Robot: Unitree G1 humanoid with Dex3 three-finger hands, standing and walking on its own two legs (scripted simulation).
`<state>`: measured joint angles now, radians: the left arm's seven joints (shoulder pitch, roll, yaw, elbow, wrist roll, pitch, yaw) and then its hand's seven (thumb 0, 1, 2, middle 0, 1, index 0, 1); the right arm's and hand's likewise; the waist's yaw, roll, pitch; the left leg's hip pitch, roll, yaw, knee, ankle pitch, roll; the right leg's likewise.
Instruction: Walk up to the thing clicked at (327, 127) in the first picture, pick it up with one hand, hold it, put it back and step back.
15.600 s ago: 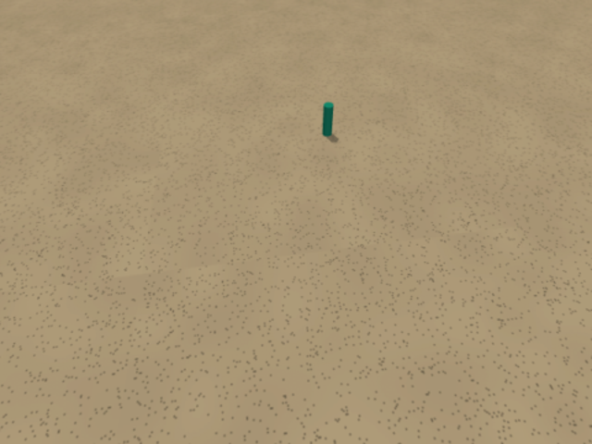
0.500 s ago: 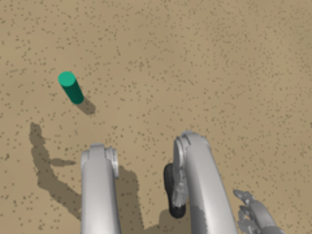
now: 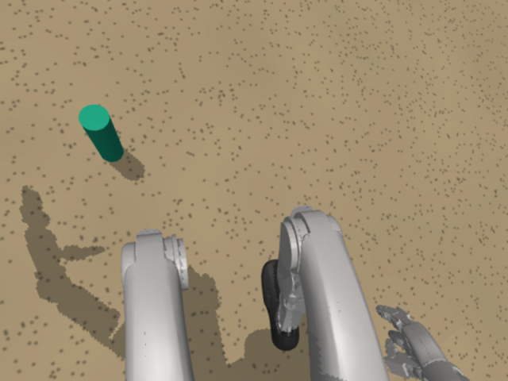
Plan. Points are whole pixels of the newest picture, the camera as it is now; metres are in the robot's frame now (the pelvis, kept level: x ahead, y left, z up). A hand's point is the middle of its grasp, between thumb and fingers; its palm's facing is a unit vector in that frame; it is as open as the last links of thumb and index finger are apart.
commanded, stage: approach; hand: left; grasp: from the side
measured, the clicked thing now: (104, 136) +0.54 +0.23 -0.28
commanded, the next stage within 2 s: close in in 0.70 s
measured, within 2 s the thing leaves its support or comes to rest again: neither
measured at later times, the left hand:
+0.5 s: hand out of the picture +0.48 +0.37 -0.09, palm faces +0.21 -0.98 +0.00, open 17.2 cm
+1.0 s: hand (77, 141) +0.52 +0.27 -0.24, palm faces +0.20 -0.98 +0.03, open 17.3 cm
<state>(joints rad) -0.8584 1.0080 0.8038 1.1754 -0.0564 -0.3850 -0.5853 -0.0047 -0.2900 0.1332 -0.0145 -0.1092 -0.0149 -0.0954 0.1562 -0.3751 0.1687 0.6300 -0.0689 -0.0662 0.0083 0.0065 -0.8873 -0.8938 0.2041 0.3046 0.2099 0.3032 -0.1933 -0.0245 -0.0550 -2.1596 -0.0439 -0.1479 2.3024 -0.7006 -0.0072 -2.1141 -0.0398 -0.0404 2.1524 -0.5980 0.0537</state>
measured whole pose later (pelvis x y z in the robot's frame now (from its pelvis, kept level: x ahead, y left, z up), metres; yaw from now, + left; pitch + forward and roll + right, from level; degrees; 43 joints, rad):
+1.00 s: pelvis -0.01 +0.02 -0.07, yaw -9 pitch +19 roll -19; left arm -0.90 1.07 0.63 1.61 -0.06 -0.94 -0.24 -0.01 -0.50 0.08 -0.04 -0.11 -0.04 -0.10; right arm -0.10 -0.41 0.55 0.51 -0.31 0.06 0.07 0.00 -0.92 -0.90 0.20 0.31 0.21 0.30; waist -0.37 -0.24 0.28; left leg -2.23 -0.03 -0.31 2.61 -0.74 0.02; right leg -2.12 0.03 -0.16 2.30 -0.56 0.07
